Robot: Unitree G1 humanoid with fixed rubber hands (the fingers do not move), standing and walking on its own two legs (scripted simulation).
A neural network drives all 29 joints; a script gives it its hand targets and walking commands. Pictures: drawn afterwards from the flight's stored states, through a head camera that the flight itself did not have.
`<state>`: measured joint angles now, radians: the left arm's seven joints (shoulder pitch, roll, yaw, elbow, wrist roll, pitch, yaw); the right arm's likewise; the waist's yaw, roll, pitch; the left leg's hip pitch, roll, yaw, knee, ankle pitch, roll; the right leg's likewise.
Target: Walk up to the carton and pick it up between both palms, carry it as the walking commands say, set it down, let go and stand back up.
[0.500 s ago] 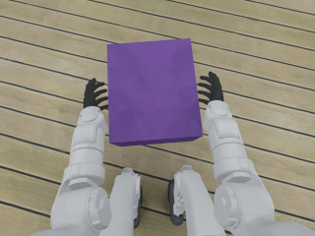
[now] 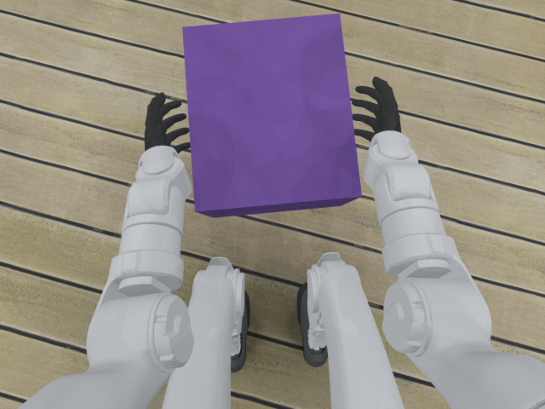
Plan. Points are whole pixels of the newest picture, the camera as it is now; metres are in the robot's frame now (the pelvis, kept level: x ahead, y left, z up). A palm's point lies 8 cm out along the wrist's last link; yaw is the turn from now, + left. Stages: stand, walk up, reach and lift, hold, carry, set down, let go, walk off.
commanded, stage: set down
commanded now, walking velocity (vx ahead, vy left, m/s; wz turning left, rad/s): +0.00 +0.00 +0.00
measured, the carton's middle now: (270, 126) +0.52 +0.00 -0.14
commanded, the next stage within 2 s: none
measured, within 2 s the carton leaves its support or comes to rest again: rests again in 1.96 s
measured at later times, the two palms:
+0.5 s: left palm (181, 154) +0.48 +0.15 -0.16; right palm (364, 139) +0.49 -0.16 -0.15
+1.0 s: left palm (192, 159) +0.50 +0.15 -0.24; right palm (350, 146) +0.52 -0.16 -0.24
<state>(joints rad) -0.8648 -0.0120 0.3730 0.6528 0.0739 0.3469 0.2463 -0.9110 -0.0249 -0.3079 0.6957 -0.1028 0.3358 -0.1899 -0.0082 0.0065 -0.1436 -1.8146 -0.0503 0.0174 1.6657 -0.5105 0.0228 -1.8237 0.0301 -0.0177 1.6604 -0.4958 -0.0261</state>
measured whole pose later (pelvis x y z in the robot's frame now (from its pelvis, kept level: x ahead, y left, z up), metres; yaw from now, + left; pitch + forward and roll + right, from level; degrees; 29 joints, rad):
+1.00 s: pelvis -0.05 -0.01 -0.12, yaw +1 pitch +25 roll +1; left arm -1.42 0.19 0.29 0.76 -0.05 0.36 0.32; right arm -1.47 -0.28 -0.20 0.83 0.05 0.35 -0.22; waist 0.00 0.01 0.52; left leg -2.02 -0.05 0.04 2.07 -0.50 0.01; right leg -2.03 0.04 -0.03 2.07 -0.49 -0.03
